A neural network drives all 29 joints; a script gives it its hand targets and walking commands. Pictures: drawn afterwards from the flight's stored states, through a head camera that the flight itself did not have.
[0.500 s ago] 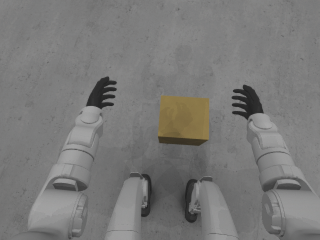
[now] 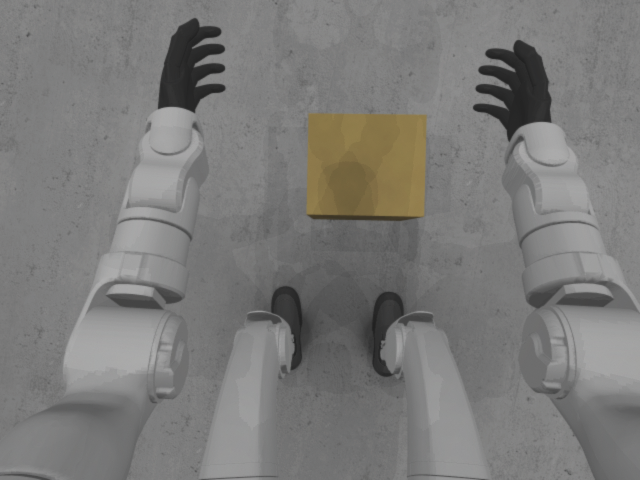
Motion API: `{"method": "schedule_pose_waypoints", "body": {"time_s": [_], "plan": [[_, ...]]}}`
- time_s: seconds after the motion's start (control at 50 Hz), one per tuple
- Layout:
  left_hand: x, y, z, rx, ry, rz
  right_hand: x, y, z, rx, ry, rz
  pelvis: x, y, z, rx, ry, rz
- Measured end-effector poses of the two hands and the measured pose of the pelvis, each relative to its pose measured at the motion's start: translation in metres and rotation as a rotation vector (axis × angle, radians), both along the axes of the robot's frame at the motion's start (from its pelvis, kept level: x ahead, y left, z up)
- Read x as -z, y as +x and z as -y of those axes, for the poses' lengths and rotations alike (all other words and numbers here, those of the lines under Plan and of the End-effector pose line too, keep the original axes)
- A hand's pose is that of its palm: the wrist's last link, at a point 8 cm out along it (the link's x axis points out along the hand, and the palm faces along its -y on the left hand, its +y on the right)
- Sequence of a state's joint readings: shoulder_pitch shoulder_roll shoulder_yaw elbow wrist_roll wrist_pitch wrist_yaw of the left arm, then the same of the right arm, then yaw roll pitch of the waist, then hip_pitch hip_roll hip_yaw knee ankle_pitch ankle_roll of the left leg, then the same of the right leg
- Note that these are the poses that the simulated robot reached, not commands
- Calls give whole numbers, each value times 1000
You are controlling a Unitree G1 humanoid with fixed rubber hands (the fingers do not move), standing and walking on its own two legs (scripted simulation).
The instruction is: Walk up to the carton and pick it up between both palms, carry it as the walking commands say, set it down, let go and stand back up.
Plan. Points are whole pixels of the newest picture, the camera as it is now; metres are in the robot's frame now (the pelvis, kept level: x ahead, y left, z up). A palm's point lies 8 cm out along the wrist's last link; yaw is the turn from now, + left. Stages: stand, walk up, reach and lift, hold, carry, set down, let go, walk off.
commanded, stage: reach and lift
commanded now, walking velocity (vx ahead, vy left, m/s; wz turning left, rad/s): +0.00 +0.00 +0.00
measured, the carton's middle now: (361, 174) +0.49 -0.06 -0.53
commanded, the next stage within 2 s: none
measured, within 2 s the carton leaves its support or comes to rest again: neither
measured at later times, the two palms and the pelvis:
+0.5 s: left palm (222, 137) +0.51 +0.16 -0.24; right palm (483, 145) +0.49 -0.21 -0.26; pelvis -0.03 +0.00 -0.13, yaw -1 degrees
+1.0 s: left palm (247, 158) +0.50 +0.16 -0.39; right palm (448, 166) +0.49 -0.21 -0.41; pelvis -0.05 +0.00 -0.24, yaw -1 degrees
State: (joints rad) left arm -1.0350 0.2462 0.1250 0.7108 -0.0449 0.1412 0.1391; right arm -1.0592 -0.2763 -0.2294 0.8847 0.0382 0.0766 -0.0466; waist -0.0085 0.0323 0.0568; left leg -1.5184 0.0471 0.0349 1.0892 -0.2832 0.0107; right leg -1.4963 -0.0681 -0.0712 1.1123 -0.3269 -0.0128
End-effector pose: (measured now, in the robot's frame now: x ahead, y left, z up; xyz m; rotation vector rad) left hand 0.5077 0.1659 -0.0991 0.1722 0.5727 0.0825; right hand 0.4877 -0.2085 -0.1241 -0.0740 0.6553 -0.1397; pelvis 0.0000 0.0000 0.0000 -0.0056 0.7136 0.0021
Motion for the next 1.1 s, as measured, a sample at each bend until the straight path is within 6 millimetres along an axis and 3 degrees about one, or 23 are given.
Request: {"method": "schedule_pose_waypoints", "body": {"time_s": [0.18,0.46,0.66,0.78,0.9,1.1], "plan": [[33,-1,2,-5,-27,1,30,0,2,14,5,6,27,-9,0,0,-4,-26],[131,-1,1,-60,-42,5,122,2,4,66,29,17,118,-24,-2,2,-15,-41],[199,4,-1,-100,-73,-2,182,10,4,118,72,51,165,-38,-3,7,-15,111],[245,2,3,-100,-81,-17,234,6,3,134,91,22,197,-48,-2,10,-10,197],[270,0,7,-88,-77,-31,261,3,2,136,89,-7,226,-50,-1,11,-10,205],[307,-1,1,-90,-71,-86,301,-7,-1,138,85,-74,254,-52,-1,12,-10,213]]}}
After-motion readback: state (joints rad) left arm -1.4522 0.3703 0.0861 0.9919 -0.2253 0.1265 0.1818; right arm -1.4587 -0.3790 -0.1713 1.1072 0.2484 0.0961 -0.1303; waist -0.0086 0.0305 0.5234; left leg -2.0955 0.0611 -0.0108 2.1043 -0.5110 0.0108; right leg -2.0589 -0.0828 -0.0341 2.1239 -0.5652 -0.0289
